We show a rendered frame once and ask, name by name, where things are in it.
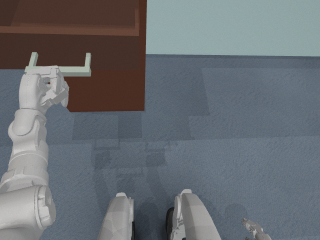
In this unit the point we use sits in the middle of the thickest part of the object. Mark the robot left forearm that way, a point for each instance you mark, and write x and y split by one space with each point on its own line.
29 158

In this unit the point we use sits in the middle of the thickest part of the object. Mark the handle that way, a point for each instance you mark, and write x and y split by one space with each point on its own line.
67 71

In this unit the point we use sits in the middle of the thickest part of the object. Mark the robot left upper arm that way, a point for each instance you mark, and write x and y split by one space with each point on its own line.
25 213

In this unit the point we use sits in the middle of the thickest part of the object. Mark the drawer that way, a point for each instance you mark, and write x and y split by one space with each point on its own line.
63 31

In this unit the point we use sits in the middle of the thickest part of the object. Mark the right robot thigh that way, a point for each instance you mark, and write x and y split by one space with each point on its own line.
197 221

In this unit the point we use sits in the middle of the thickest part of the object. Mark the cabinet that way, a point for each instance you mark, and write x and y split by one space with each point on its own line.
112 90

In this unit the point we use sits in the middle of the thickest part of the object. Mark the robot right hand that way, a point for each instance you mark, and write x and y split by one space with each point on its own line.
255 230

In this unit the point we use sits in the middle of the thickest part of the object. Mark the right robot shin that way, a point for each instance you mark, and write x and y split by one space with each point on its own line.
178 227

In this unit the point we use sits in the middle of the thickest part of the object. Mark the robot left hand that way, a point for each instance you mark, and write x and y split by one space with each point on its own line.
35 94

